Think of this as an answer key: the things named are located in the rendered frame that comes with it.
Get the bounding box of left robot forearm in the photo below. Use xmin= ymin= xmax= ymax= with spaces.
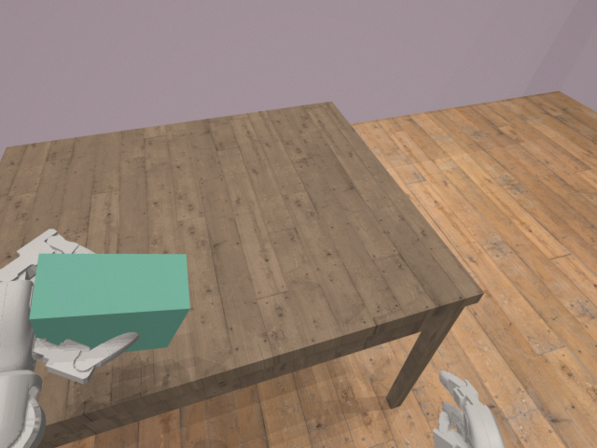
xmin=0 ymin=370 xmax=46 ymax=448

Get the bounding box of right robot hand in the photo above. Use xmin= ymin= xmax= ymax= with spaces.
xmin=433 ymin=371 xmax=506 ymax=448

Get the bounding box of left robot hand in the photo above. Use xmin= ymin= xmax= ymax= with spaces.
xmin=0 ymin=229 xmax=140 ymax=384

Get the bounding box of sponge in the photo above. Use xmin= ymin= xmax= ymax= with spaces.
xmin=29 ymin=254 xmax=190 ymax=353

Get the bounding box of table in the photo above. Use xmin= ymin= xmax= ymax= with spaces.
xmin=0 ymin=102 xmax=484 ymax=448

